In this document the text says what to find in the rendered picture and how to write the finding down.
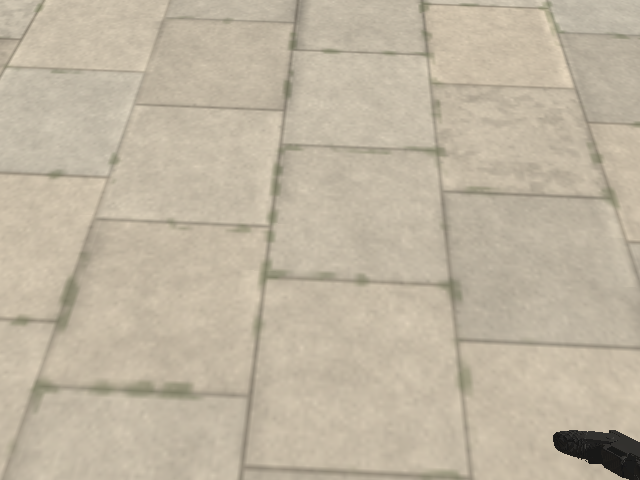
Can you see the robot right hand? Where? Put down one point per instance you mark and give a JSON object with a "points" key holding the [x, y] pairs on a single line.
{"points": [[615, 451]]}

